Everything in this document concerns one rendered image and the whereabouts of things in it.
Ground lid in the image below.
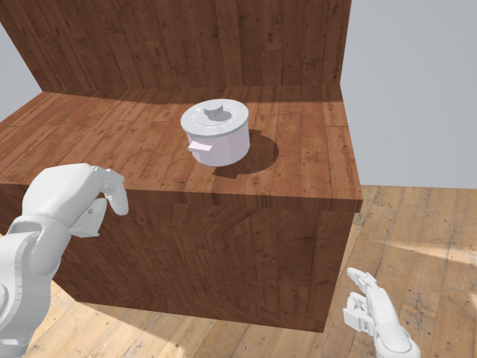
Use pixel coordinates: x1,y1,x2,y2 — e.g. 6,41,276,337
180,99,249,139

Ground table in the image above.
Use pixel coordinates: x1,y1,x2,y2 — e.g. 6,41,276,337
0,0,364,333

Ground left robot hand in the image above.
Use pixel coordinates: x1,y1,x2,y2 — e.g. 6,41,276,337
22,163,128,238

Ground knob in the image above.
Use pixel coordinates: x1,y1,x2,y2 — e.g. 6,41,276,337
203,100,224,116

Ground right robot hand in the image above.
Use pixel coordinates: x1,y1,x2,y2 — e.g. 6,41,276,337
343,268,400,336

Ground right robot forearm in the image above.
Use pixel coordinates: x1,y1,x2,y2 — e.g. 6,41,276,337
373,322,420,358

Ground pot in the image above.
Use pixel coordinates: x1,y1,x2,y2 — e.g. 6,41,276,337
187,122,250,166

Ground left robot forearm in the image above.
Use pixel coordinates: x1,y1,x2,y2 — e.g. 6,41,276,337
0,215,72,358

